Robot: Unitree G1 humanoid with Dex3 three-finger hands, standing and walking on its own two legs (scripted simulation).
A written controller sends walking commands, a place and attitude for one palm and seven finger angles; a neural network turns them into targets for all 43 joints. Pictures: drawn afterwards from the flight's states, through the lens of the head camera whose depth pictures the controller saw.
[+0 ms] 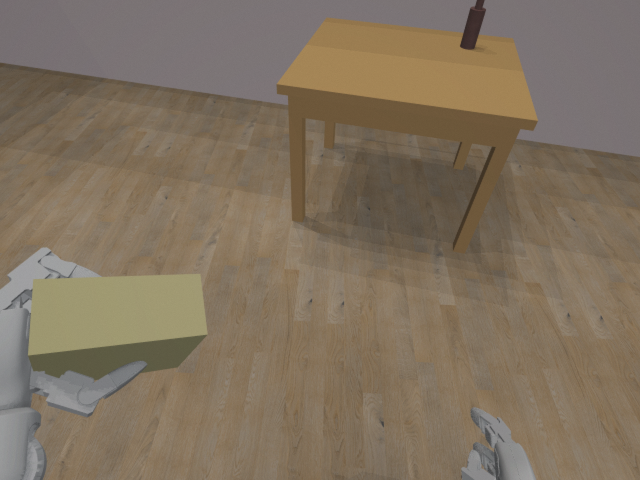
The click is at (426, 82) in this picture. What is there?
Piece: table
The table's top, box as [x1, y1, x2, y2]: [277, 18, 537, 130]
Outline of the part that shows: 277,83 277,93 531,130 533,130 537,121 512,38 478,35 475,47 471,50 467,50 459,46 462,33 460,32 326,18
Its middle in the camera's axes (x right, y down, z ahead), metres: +0.35 -0.70 +1.53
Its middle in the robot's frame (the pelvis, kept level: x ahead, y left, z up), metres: +1.62 -0.25 -0.13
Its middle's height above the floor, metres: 0.65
